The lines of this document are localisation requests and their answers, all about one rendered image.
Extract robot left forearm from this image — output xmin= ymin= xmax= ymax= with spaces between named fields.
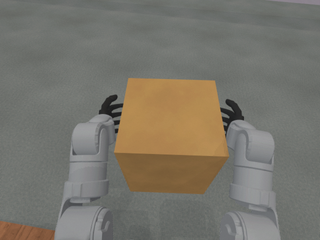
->
xmin=54 ymin=114 xmax=116 ymax=240

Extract carton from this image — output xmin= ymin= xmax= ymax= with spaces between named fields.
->
xmin=114 ymin=78 xmax=229 ymax=194

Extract left robot hand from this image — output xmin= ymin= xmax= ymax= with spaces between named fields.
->
xmin=99 ymin=94 xmax=123 ymax=134

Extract robot left upper arm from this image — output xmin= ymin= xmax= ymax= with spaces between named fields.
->
xmin=55 ymin=206 xmax=113 ymax=240

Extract robot right upper arm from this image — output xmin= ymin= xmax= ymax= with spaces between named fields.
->
xmin=219 ymin=210 xmax=281 ymax=240

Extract robot right forearm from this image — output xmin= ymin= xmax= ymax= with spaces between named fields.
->
xmin=226 ymin=120 xmax=281 ymax=240

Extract right robot hand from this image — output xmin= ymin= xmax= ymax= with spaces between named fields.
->
xmin=220 ymin=99 xmax=244 ymax=138

